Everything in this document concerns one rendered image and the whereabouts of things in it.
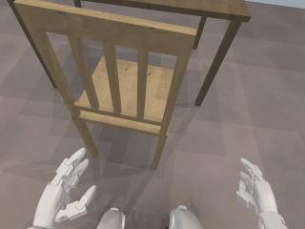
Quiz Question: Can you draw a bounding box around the robot thigh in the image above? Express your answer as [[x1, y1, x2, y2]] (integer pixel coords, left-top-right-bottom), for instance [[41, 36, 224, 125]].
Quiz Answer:
[[169, 208, 203, 229], [96, 210, 126, 229]]

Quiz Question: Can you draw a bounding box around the left robot hand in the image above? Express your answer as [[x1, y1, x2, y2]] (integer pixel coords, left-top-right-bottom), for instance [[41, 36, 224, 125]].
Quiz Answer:
[[32, 147, 97, 229]]

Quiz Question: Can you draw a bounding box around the chair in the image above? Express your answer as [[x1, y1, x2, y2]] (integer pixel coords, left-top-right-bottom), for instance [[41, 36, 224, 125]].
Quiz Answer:
[[13, 0, 197, 170]]

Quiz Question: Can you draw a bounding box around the robot right thigh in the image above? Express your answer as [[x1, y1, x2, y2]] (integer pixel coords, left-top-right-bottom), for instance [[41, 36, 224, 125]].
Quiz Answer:
[[169, 208, 203, 229]]

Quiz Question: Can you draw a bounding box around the robot left thigh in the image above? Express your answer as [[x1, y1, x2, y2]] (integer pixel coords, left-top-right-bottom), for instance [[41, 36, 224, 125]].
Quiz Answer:
[[96, 210, 126, 229]]

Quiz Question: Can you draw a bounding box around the right robot forearm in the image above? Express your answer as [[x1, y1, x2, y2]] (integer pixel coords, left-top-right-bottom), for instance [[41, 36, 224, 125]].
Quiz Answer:
[[257, 211, 288, 229]]

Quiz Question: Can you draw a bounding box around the right robot hand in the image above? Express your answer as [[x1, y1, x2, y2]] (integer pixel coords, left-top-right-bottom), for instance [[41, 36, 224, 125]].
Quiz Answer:
[[236, 157, 278, 215]]

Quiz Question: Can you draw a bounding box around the table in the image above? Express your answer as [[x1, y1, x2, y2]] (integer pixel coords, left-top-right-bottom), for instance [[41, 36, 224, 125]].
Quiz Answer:
[[7, 0, 251, 106]]

